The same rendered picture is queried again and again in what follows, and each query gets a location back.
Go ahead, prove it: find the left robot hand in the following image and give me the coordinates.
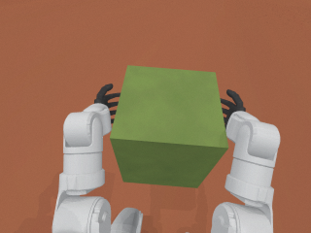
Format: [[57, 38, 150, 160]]
[[94, 83, 121, 123]]

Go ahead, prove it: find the robot left thigh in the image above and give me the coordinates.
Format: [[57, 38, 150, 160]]
[[110, 207, 143, 233]]

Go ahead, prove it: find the right robot upper arm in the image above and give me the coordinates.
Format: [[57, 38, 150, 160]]
[[211, 202, 273, 233]]

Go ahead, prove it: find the left robot upper arm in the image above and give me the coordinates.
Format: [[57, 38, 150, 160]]
[[52, 196, 112, 233]]

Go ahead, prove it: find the carton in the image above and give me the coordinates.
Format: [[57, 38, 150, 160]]
[[110, 65, 228, 188]]

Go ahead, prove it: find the right robot hand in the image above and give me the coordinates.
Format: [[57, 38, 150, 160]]
[[220, 89, 246, 130]]

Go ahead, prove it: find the robot left forearm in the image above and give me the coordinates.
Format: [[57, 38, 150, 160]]
[[52, 103, 112, 230]]

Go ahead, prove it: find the robot right forearm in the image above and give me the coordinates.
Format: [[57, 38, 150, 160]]
[[225, 111, 281, 233]]

